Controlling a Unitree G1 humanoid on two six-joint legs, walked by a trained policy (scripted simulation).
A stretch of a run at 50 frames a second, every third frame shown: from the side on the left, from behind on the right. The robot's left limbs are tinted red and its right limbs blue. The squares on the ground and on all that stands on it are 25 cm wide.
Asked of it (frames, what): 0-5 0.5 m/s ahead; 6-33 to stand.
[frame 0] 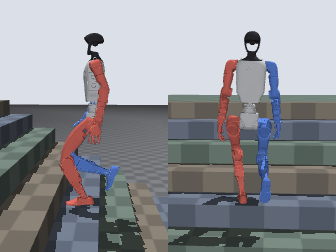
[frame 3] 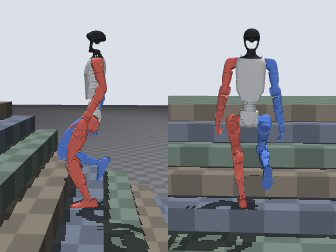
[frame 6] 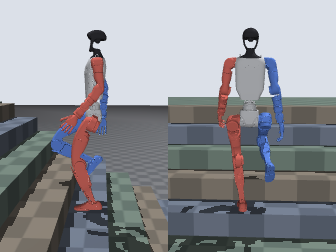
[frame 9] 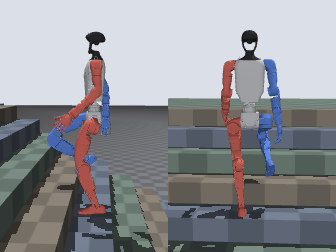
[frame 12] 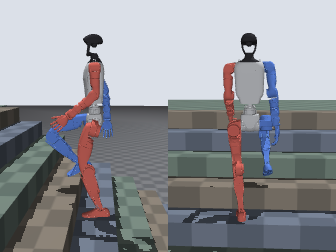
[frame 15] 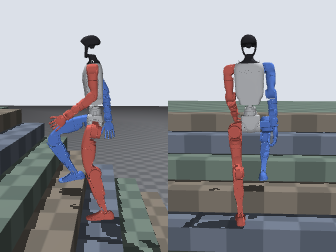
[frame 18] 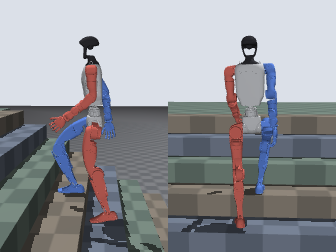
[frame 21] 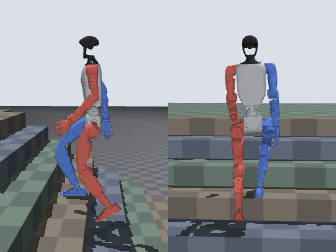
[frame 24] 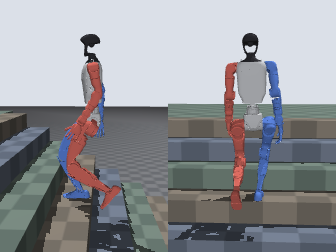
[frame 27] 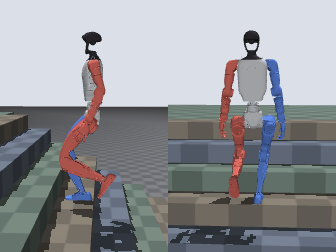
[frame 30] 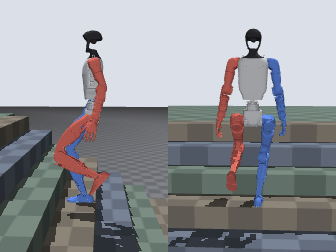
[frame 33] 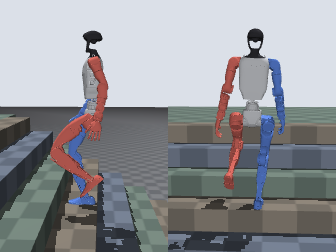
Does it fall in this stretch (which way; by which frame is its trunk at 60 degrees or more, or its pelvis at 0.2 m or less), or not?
no
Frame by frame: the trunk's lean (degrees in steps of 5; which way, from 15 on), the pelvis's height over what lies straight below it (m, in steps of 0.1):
0: 0, 0.7
3: 5, 0.7
6: 5, 0.8
9: 0, 0.8
12: 0, 0.8
15: 5, 0.8
18: 5, 0.8
21: 5, 0.8
24: 5, 0.8
27: 0, 0.7
30: 0, 0.7
33: 5, 0.8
